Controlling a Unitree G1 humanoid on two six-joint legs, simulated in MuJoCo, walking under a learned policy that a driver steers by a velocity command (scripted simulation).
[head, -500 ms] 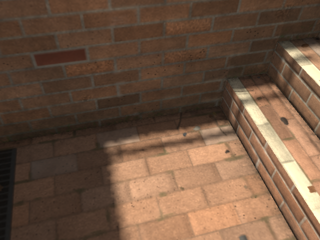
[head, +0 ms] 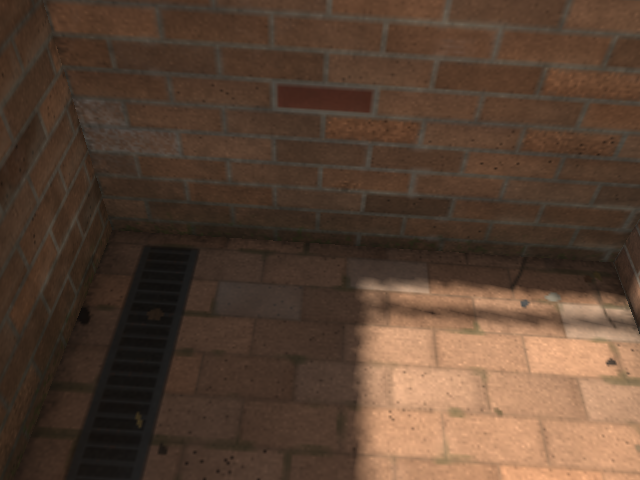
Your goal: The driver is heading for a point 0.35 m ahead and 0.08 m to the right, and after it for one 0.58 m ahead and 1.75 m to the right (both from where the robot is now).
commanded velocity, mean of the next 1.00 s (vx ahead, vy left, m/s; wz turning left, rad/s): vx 0.45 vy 0.00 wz -0.19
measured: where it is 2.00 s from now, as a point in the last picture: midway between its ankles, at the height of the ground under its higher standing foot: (335, 475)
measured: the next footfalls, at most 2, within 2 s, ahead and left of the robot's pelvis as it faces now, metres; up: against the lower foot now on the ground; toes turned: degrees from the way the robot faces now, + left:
right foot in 0.40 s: +0.37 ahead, -0.05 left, +0.00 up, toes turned +0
left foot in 0.84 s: +0.65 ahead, +0.16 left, +0.00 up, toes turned -12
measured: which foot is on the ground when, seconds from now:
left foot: down 0.00-0.42, up 0.44-0.82, down 0.84-1.00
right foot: up 0.00-0.38, down 0.40-0.84, up 0.86-1.00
